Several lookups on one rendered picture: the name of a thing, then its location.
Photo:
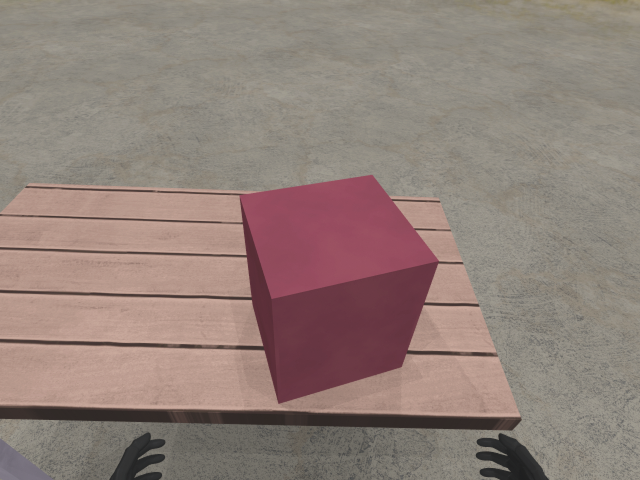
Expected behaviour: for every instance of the left robot hand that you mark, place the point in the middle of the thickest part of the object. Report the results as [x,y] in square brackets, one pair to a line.
[129,464]

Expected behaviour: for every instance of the right robot hand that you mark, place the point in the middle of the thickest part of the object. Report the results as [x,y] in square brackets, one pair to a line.
[518,460]

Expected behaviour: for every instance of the carton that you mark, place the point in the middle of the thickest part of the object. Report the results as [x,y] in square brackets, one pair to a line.
[338,280]

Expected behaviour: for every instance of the table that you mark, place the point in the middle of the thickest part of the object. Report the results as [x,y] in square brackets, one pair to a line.
[133,304]

